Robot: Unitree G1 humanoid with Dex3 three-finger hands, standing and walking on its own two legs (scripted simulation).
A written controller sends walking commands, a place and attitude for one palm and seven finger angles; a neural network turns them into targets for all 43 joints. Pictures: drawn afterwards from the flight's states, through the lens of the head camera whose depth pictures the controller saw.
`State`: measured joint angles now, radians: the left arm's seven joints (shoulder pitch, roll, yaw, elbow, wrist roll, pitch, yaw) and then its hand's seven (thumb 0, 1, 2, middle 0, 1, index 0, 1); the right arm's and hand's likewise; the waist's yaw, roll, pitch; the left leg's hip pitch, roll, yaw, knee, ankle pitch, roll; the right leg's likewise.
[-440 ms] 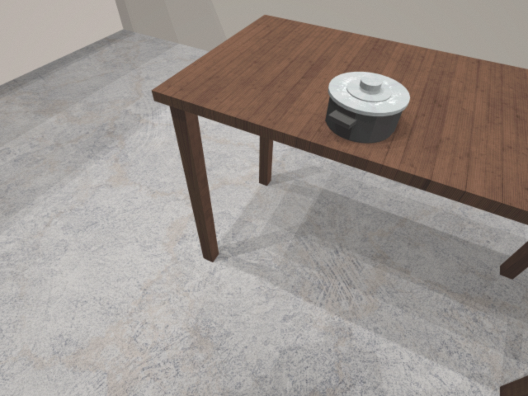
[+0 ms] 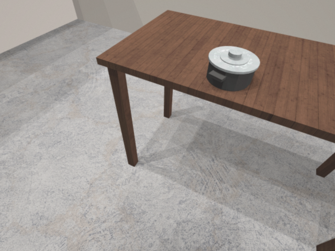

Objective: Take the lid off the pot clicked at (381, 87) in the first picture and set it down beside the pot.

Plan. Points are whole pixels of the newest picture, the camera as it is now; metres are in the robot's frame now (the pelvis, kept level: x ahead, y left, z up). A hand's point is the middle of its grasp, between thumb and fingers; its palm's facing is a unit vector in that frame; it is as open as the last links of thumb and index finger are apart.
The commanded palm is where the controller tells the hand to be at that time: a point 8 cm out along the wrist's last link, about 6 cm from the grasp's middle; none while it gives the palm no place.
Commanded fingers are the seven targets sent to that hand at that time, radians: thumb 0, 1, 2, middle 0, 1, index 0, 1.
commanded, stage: look at it before walking up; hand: left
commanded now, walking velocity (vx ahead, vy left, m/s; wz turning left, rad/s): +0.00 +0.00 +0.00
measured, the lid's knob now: (235, 53) +0.69 -0.18 +0.15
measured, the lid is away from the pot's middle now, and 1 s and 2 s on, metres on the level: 0.00 0.00 0.00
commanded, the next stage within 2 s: turn to face it in 0.20 s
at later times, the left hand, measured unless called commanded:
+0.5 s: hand out of the picture +0.00 +0.17 -0.18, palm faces -0.01 -0.98 -0.19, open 7.4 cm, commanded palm none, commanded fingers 0.00 0.90 0.90 -0.20 -0.30 -0.20 -0.30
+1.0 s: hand out of the picture +0.12 +0.20 -0.17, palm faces -0.20 -0.95 -0.23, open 7.4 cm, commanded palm none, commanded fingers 0.00 0.90 0.90 -0.20 -0.30 -0.20 -0.30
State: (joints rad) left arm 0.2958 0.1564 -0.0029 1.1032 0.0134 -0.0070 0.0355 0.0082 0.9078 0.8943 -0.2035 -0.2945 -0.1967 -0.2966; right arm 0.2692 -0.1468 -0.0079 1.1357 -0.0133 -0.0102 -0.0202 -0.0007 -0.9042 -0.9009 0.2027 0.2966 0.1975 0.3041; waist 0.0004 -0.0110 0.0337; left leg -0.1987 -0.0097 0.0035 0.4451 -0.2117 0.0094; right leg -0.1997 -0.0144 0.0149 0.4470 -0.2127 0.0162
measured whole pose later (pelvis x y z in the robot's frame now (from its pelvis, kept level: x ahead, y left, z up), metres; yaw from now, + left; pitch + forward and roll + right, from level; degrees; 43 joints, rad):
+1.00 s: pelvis -0.01 +0.01 +0.00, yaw -17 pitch +0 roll +1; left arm 0.20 0.25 0.09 0.93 0.02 0.06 -0.01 0.01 0.91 0.89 -0.20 -0.29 -0.20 -0.30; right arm 0.16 -0.19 -0.03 0.90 -0.03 0.00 -0.03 0.00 -0.90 -0.90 0.20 0.30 0.20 0.30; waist 0.03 -0.05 0.07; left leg -0.21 0.02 0.07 0.50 -0.28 0.01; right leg -0.49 0.03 0.07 0.97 -0.39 0.03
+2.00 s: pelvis +0.17 -0.08 -0.01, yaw -23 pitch +0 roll -1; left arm 0.15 0.13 0.05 0.97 0.02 -0.04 0.04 -0.02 0.94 0.89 -0.21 -0.29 -0.20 -0.30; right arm 0.31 -0.13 -0.04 1.10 -0.01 0.00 -0.04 0.00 -0.91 -0.90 0.20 0.30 0.20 0.30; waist -0.02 0.02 0.08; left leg -0.37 0.06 0.07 0.93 -0.48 -0.02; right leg -0.29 -0.03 -0.15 0.53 -0.23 -0.03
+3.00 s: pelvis +0.15 -0.11 -0.01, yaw -24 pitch -2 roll +0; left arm 0.25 0.19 0.01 0.98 0.01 0.01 0.03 0.01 0.91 0.89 -0.20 -0.29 -0.20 -0.30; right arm 0.34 -0.15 -0.02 1.04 -0.02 0.01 -0.01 0.00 -0.90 -0.90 0.20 0.30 0.20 0.30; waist -0.02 0.00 0.04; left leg -0.32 0.05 0.02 0.58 -0.23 -0.03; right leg -0.24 -0.01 0.00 0.61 -0.34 0.00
